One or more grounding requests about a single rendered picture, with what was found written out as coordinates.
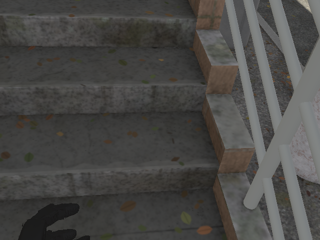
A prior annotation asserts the robot left hand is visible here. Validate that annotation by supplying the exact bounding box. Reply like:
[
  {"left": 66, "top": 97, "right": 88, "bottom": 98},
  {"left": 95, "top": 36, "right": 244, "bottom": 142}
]
[{"left": 18, "top": 203, "right": 90, "bottom": 240}]

